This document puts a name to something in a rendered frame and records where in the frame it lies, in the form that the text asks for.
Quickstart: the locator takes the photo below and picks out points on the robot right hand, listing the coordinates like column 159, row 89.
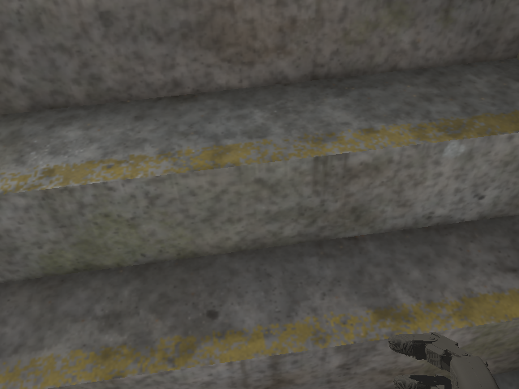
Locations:
column 466, row 371

